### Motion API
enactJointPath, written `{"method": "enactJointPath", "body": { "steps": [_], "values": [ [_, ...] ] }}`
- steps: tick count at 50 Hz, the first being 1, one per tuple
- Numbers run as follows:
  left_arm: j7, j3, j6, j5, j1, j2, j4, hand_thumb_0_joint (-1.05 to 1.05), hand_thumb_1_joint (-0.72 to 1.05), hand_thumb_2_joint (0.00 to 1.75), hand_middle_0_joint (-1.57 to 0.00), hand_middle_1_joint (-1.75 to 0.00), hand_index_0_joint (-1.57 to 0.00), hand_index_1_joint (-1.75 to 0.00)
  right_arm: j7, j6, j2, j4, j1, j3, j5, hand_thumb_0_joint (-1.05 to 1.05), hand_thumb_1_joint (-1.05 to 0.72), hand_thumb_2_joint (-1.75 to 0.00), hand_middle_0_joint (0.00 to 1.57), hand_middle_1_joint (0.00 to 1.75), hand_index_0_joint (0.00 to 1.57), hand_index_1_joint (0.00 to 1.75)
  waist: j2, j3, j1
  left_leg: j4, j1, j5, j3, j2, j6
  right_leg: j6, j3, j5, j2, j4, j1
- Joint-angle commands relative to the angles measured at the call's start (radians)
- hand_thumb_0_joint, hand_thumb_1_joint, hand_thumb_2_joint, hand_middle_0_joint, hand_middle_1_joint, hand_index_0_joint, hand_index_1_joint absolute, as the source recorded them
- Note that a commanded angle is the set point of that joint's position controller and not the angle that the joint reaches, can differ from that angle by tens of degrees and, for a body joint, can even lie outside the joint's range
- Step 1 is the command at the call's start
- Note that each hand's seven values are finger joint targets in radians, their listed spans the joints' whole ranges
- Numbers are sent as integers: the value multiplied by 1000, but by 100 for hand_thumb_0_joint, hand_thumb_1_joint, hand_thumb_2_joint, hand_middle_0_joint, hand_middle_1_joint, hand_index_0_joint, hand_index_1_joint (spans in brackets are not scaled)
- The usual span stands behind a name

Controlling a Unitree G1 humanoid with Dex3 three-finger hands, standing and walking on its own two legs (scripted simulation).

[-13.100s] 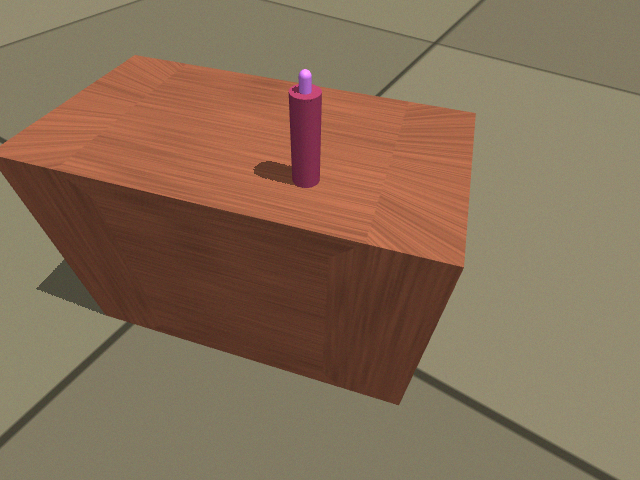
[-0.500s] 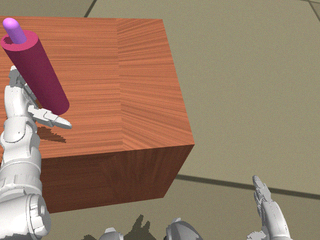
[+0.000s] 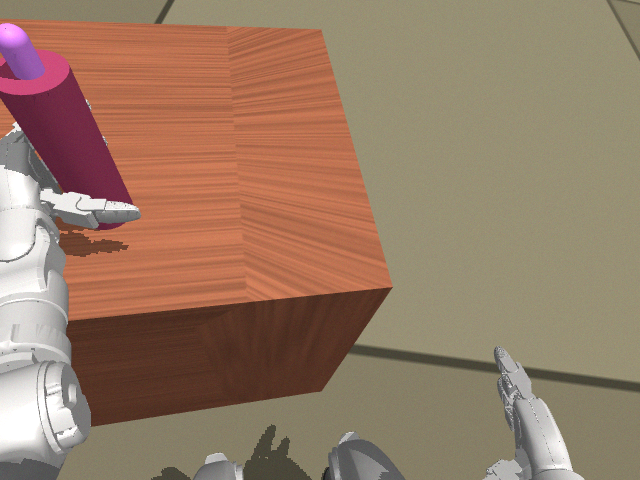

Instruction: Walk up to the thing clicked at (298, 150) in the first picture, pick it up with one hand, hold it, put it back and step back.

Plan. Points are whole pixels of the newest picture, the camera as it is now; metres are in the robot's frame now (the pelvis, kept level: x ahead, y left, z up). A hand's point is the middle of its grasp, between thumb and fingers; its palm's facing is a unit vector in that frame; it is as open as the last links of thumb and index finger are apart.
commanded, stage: close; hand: left
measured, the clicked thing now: (69, 141) +0.49 +0.21 +0.12
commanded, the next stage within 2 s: settle in 0.24 s
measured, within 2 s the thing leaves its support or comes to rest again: leaves its support in 0.80 s
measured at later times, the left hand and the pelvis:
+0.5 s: hand (88, 179) +0.48 +0.21 +0.08, palm faces +0.15 -0.99 +0.02, open 8.3 cm; pelvis +0.00 +0.00 +0.00, yaw +0 degrees
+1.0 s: hand (71, 169) +0.47 +0.21 +0.11, palm faces +0.15 -0.99 -0.03, open 8.4 cm; pelvis +0.01 +0.00 +0.02, yaw +1 degrees
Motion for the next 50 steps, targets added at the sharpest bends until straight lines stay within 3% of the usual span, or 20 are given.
{"method": "enactJointPath", "body": {
  "steps": [1,2,4,9,12,15,16,17,22,24,26,30,33,35,39,41,43,45,47,50],
  "values": [
    [6,35,-68,-23,-379,233,-282,0,-24,57,-96,-80,-98,-79,-17,-45,-164,-180,47,-101,5,0,52,-4,5,5,5,5,199,-548,35,-136,442,475,-36,-4,-19,-57,-39,319,31,-78,210],
    [9,24,-63,-23,-374,213,-289,0,-21,62,-102,-87,-104,-86,-16,-41,-145,-197,34,-88,9,0,52,-5,5,5,5,5,171,-555,34,-134,433,474,-33,-7,-13,-53,-35,337,30,-85,237],
    [21,16,-50,-25,-329,174,-268,0,-19,68,-111,-95,-113,-94,-25,-34,-172,-181,26,-126,11,0,51,-5,5,5,5,5,118,-518,24,-131,384,455,-22,-10,-1,-46,-25,370,28,-90,253],
    [43,5,-51,-19,-276,118,-226,0,-4,76,-120,-103,-121,-102,-17,-31,-139,-177,2,-96,15,0,52,-4,5,5,5,5,58,-363,20,-152,288,330,-18,-12,7,-47,-26,278,27,-105,195],
    [35,35,-65,-6,-225,171,-210,0,12,94,-128,-119,-130,-118,-18,-24,-152,-182,42,-118,18,0,53,-4,5,5,5,5,61,-402,22,-143,294,317,0,-23,12,-40,-12,296,21,-109,236],
    [14,54,-61,-24,-212,184,-222,0,16,112,-137,-132,-139,-132,-8,-16,-128,-173,98,-79,21,0,53,-5,5,5,5,5,88,-440,35,-126,303,385,4,-28,12,-38,-7,364,16,-102,275],
    [3,31,-63,-29,-247,169,-274,0,17,115,-138,-134,-140,-134,-5,-11,-110,-142,103,-67,22,0,53,-5,5,5,5,5,109,-427,42,-127,300,375,7,-32,12,-36,-3,359,15,-108,268],
    [4,82,-52,-32,-194,212,-212,0,19,118,-139,-137,-141,-137,-8,-13,-141,-168,78,-91,25,0,53,-5,5,5,5,5,89,-424,41,-128,300,383,3,-27,10,-39,-9,350,16,-101,265],
    [2,20,-43,-12,-282,192,-325,0,43,128,-134,-136,-134,-138,-10,-10,-137,-193,6,-94,24,0,54,-5,5,5,5,5,152,-442,50,-153,335,298,9,-28,4,-45,0,271,13,-119,253],
    [16,57,-42,-13,-275,239,-356,0,45,129,-134,-136,-134,-138,-19,-9,-161,-217,-11,-106,24,0,54,-5,5,5,5,5,136,-483,64,-163,360,344,-3,-21,-1,-49,-10,291,17,-112,287],
    [17,43,-43,-29,-332,226,-415,0,40,130,-136,-139,-136,-141,-21,-4,-135,-190,18,-83,26,0,53,-5,5,5,5,5,140,-498,65,-162,380,380,-6,-21,0,-47,-9,318,18,-115,307],
    [12,30,-35,-49,-373,219,-455,0,27,129,-138,-143,-139,-144,-36,-3,-140,-152,20,-96,28,0,52,-6,5,5,5,5,144,-496,59,-172,436,456,-14,-13,-5,-50,-18,356,22,-115,297],
    [13,-15,-19,-46,-385,186,-440,0,29,129,-136,-142,-136,-143,-42,-4,-130,-113,35,-91,32,0,52,-6,5,5,5,5,149,-472,44,-180,453,404,-5,-19,4,-44,-8,332,19,-141,284],
    [27,32,-24,-48,-440,259,-512,0,28,129,-135,-141,-135,-143,-48,-8,-141,-97,19,-104,29,0,53,-6,5,5,5,5,178,-505,56,-183,470,409,-1,-21,-1,-45,-6,340,14,-141,309],
    [24,-21,-4,-62,-428,188,-530,0,24,130,-133,-141,-134,-143,-57,-10,-131,-72,5,-95,33,0,53,-6,5,5,5,5,156,-487,46,-193,501,436,-4,-20,3,-43,-7,369,14,-158,321],
    [28,1,-1,-59,-465,246,-592,0,26,131,-132,-141,-132,-142,-62,-10,-139,-57,-32,-95,35,0,53,-6,5,5,5,5,192,-503,60,-200,522,435,-3,-22,2,-43,-2,365,10,-165,325],
    [31,-12,10,-62,-482,227,-620,0,24,131,-134,-142,-134,-144,-64,-13,-133,-59,-40,-97,35,0,53,-6,5,5,5,5,191,-546,56,-198,548,462,-4,-22,2,-41,-3,391,10,-168,345],
    [30,-34,25,-69,-453,193,-576,0,21,131,-133,-142,-134,-144,-70,-18,-122,-45,-48,-82,41,0,53,-6,5,5,5,5,155,-480,52,-216,520,413,-2,-24,5,-39,-2,369,11,-183,356],
    [34,-2,29,-64,-454,246,-562,0,23,132,-133,-142,-133,-144,-73,-16,-135,-10,-58,-89,42,0,54,-5,5,5,5,5,150,-463,66,-232,517,405,-3,-23,3,-41,-4,357,10,-191,358],
    [24,-12,40,-73,-452,224,-528,0,23,133,-134,-143,-134,-145,-78,-18,-138,8,-30,-98,47,0,54,-5,5,5,5,5,143,-472,53,-233,537,438,-4,-22,3,-39,-7,381,10,-196,364]
  ]
}}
